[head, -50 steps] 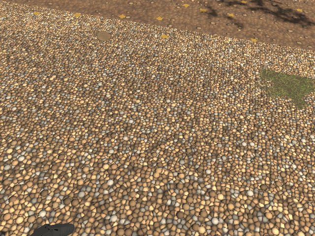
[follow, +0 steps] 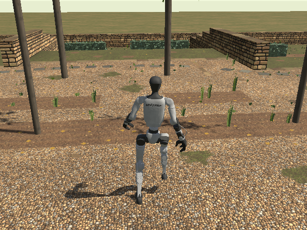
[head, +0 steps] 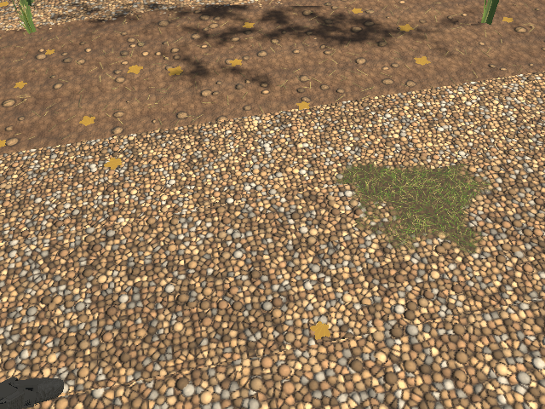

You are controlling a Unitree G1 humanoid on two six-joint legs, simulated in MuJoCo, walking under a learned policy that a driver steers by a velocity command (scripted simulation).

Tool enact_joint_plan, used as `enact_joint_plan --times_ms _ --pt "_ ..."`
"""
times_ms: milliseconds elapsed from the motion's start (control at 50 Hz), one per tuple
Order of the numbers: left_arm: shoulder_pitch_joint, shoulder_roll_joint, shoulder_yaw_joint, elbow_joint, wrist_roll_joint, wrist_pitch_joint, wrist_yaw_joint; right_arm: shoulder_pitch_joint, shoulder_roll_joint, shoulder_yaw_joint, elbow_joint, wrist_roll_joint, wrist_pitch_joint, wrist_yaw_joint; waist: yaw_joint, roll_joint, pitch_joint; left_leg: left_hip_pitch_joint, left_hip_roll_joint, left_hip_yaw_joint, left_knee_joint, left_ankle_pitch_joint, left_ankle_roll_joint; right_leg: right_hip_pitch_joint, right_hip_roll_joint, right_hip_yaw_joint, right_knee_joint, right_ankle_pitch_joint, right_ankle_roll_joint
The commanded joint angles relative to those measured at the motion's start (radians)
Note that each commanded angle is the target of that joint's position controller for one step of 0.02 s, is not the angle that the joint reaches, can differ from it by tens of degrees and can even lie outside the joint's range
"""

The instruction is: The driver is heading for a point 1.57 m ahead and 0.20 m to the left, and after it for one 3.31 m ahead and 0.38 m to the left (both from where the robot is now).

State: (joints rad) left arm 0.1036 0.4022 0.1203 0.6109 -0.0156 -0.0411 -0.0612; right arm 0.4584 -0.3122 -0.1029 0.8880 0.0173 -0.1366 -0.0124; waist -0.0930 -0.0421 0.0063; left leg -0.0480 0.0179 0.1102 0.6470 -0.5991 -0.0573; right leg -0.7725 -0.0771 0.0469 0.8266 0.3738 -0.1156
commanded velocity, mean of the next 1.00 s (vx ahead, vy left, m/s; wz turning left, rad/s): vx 1.00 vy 0.00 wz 0.39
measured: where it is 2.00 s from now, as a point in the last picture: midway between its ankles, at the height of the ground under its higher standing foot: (163, 182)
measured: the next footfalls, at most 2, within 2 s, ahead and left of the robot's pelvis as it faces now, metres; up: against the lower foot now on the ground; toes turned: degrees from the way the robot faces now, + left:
right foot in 0.14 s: +0.29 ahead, -0.09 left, -0.18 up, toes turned -10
left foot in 0.52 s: +0.65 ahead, +0.06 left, -0.18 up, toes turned +1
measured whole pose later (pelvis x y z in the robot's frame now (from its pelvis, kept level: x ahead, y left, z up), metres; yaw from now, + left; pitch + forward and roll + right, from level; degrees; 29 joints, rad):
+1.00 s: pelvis +0.96 -0.01 -0.34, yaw +28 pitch +3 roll -3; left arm 0.25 0.22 0.08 0.78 0.02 -0.12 -0.04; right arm 0.35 -0.26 -0.06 0.74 0.08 -0.03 -0.03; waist 0.00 0.05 -0.05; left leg -0.59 -0.04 -0.19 1.87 -0.59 0.07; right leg -0.32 0.05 -0.01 0.58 -0.34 0.01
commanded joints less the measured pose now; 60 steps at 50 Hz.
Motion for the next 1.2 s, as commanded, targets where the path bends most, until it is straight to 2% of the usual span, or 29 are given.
enact_joint_plan --times_ms 20,80,120,140,160,180,200,260,320,420,480,500,520,540,560,600,620,660,740,820,880,920,940,960,980,1000,1020,1080,1200 --pt "0.084 -0.09 -0.036 0.0 -0.014 0.008 -0.029 -0.147 -0.032 0.018 -0.105 -0.01 -0.021 -0.01 0.111 0.062 0.027 -0.425 0.1 0.056 -0.069 0.227 0.08 0.487 0.07 -0.105 -0.069 0.293 0.001" --pt "0.067 -0.06 -0.035 0.004 0.012 0.017 -0.026 -0.057 -0.086 0.016 -0.092 0.025 0.01 -0.001 0.118 0.053 0.051 -0.244 0.142 0.057 0.214 0.559 0.051 0.511 0.093 -0.164 -0.213 0.088 -0.017" --pt "0.382 -0.007 0.004 0.113 0.018 0.018 -0.009 -0.062 -0.104 0.022 -0.067 0.024 0.035 0.0 0.265 0.031 -0.001 -0.2 0.153 0.026 0.682 0.859 0.047 0.702 0.036 -0.071 -0.421 0.087 -0.112" --pt "0.547 0.006 0.003 0.17 0.033 0.022 0.003 -0.134 -0.124 0.013 -0.077 0.027 0.035 0.002 0.366 -0.093 0.019 -0.462 0.025 0.054 1.236 0.262 0.026 0.955 -0.057 0.065 -0.585 0.178 -0.217" --pt "0.552 0.084 -0.009 0.19 0.057 0.007 0.015 -0.084 0.012 0.059 -0.159 -0.022 0.007 0.013 0.261 -0.319 -0.082 -0.823 0.002 -0.075 1.413 -0.198 0.092 1.259 -0.071 0.045 -0.172 0.52 -0.139" --pt "0.603 0.092 0.002 0.156 0.036 0.006 0.027 0.068 -0.026 0.071 -0.145 0.037 -0.019 0.032 0.266 -0.311 -0.286 -0.965 -0.002 -0.32 1.273 -0.13 0.121 1.459 -0.201 0.185 -0.026 0.414 -0.231" --pt "0.56 0.081 0.003 0.129 0.019 0.003 0.033 0.013 -0.097 0.048 -0.155 0.05 -0.03 0.03 0.259 -0.078 -0.333 -0.953 0.021 -0.362 1.069 0.025 0.161 1.355 -0.225 0.248 -0.149 0.071 -0.208" --pt "0.228 -0.016 -0.042 0.133 0.062 -0.018 0.052 -0.084 -0.065 0.047 -0.168 0.048 0.042 -0.008 0.061 0.056 -0.076 -0.883 0.123 -0.316 0.877 0.302 0.04 0.645 -0.404 0.576 -0.45 -0.535 -0.296" --pt "0.157 -0.061 -0.068 0.177 0.049 -0.072 0.047 -0.153 0.025 0.07 -0.173 0.011 0.085 -0.012 0.03 0.051 0.12 -0.788 0.191 -0.339 0.617 0.369 0.002 0.31 -0.291 0.325 -0.538 -0.478 -0.161" --pt "0.238 -0.012 -0.052 0.235 0.041 -0.086 0.094 -0.335 0.032 0.075 -0.235 0.006 0.062 0.038 0.103 0.055 0.077 -0.601 0.111 -0.126 0.28 0.706 0.105 0.484 -0.114 -0.109 -0.565 -0.073 -0.012" --pt "0.05 0.018 -0.041 0.173 0.034 -0.076 0.098 0.198 -0.108 -0.024 -0.053 -0.009 0.072 0.047 -0.15 -0.01 -0.129 0.121 -0.129 0.094 0.476 0.696 0.145 0.365 -0.051 -0.217 -0.215 0.565 0.041" --pt "-0.124 0.079 -0.027 0.138 0.005 -0.076 0.087 0.504 -0.176 -0.06 0.031 -0.008 0.093 0.04 -0.363 0.031 -0.161 0.411 -0.123 0.061 0.456 0.596 0.202 0.195 -0.049 -0.193 0.231 0.653 0.066" --pt "-0.266 0.019 -0.038 0.082 -0.031 -0.088 0.064 0.643 -0.099 -0.034 0.095 -0.015 0.105 0.045 -0.458 0.301 -0.078 0.452 -0.08 -0.049 0.201 0.629 0.28 0.022 0.152 -0.21 0.888 -0.215 0.117" --pt "-0.163 -0.168 -0.083 0.015 -0.033 -0.125 0.035 0.472 -0.001 0.032 0.063 -0.013 0.084 0.06 -0.218 0.602 0.048 0.327 -0.048 -0.379 0.047 0.546 0.38 -0.22 0.231 -0.009 1.129 -1.023 0.111" --pt "-0.004 -0.175 -0.099 -0.061 -0.038 -0.143 0.031 0.196 0.039 0.065 -0.055 -0.006 0.056 0.069 0.016 0.512 0.01 0.174 0.063 -0.72 -0.116 0.439 0.473 -0.236 0.211 0.126 0.992 -1.054 0.074" --pt "-0.001 -0.114 -0.081 -0.052 -0.025 -0.133 0.036 -0.071 -0.063 0.025 -0.173 -0.003 0.026 0.079 0.162 -0.095 0.057 -0.179 0.165 -0.958 -0.271 0.206 0.472 -0.098 0.155 0.11 0.696 -0.849 0.02" --pt "0.024 -0.121 -0.084 -0.046 -0.011 -0.111 0.047 -0.168 -0.112 0.013 -0.218 -0.006 0.015 0.069 0.204 -0.098 0.07 -0.354 0.181 -0.971 -0.193 0.256 0.493 -0.035 0.119 0.121 0.629 -0.824 0.04" --pt "-0.036 -0.097 -0.083 -0.074 0.019 -0.085 0.057 -0.237 -0.084 0.034 -0.242 0.004 0.021 0.023 0.203 -0.169 0.097 -0.647 0.086 -0.755 -0.145 0.33 0.43 0.191 0.065 0.09 0.262 -0.809 0.09" --pt "-0.127 -0.145 -0.092 -0.08 0.069 -0.096 0.005 -0.032 -0.031 0.041 -0.152 0.034 0.057 -0.055 0.066 0.016 -0.004 -0.609 -0.121 -0.484 0.038 0.086 0.301 0.41 0.135 0.023 -0.171 0.054 0.058" --pt "-0.12 -0.148 -0.062 -0.09 0.003 -0.094 0.0 0.017 0.012 0.042 -0.106 0.047 0.101 -0.051 0.046 0.135 -0.002 -0.509 -0.144 -0.478 0.256 -0.049 0.211 0.637 0.134 0.037 -0.442 0.064 0.102" --pt "0.201 -0.092 -0.007 0.026 -0.018 -0.112 0.016 -0.101 -0.002 0.035 -0.174 0.042 0.136 -0.051 0.199 0.16 -0.065 -0.386 -0.169 -0.378 0.713 0.104 0.155 0.86 -0.056 0.087 -0.702 0.249 0.138" --pt "0.525 -0.051 -0.004 0.114 0.035 -0.111 0.009 -0.107 0.148 0.073 -0.242 0.002 0.103 0.001 0.292 -0.061 -0.221 -0.928 -0.169 -0.42 1.212 -0.186 0.163 1.438 -0.157 0.114 -0.119 0.215 0.147" --pt "0.47 0.034 0.014 0.12 0.047 -0.104 0.008 0.082 0.158 0.081 -0.271 0.061 0.073 0.005 0.17 -0.433 -0.268 -1.131 -0.093 -0.382 1.39 -0.132 0.143 1.49 -0.263 0.318 -0.068 0.367 0.084" --pt "0.448 0.088 0.038 0.128 0.03 -0.088 0.006 0.092 0.105 0.086 -0.272 0.08 0.06 -0.005 0.169 -0.441 -0.304 -1.269 -0.03 -0.289 1.493 -0.06 0.104 1.467 -0.384 0.504 -0.191 -0.015 -0.082" --pt "0.395 0.054 0.04 0.133 0.033 -0.089 0.035 -0.132 0.038 0.063 -0.323 0.097 0.053 -0.016 0.189 -0.294 -0.251 -1.37 0.042 -0.332 1.32 0.136 0.132 1.349 -0.486 0.708 -0.371 -0.681 -0.194" --pt "0.381 -0.078 -0.003 0.151 0.041 -0.098 0.046 -0.266 -0.004 0.052 -0.332 0.073 0.065 -0.027 0.2 -0.011 -0.129 -1.319 0.079 -0.31 1.268 0.221 0.141 1.14 -0.471 0.744 -0.477 -0.8 -0.181" --pt "0.292 -0.127 -0.034 0.182 0.02 -0.103 0.055 -0.32 0.001 0.05 -0.35 0.031 0.089 -0.018 0.132 0.07 0.07 -1.197 0.111 -0.306 1.107 0.295 0.115 0.835 -0.401 0.593 -0.496 -0.546 -0.134" --pt "0.109 -0.147 -0.062 0.203 0.035 -0.086 0.059 -0.324 0.062 0.054 -0.381 0.009 0.106 0.013 0.044 -0.088 0.148 -0.729 0.125 -0.244 0.634 0.491 0.073 0.329 -0.134 0.071 -0.616 -0.38 0.023" --pt "0.377 -0.005 -0.052 0.308 -0.014 -0.046 0.064 -0.531 0.083 0.077 -0.443 0.009 0.061 0.068 0.104 0.038 0.112 -0.571 -0.008 -0.043 0.078 0.45 0.165 0.692 -0.172 0.004 -0.602 0.134 -0.069"
Velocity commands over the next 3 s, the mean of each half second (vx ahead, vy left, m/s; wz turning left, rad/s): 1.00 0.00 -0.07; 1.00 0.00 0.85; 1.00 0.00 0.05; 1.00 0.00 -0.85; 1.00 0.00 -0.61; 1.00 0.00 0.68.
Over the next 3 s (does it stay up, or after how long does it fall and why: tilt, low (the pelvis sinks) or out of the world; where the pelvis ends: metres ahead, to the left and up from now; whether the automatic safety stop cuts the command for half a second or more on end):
stays up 2.61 0.24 -0.56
